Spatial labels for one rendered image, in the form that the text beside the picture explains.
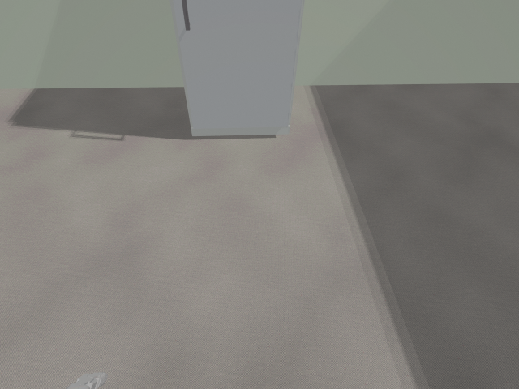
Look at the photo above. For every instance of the fridge door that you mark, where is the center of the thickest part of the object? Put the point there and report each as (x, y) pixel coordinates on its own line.
(238, 60)

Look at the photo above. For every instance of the left robot hand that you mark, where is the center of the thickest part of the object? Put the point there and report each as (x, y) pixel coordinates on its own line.
(89, 381)

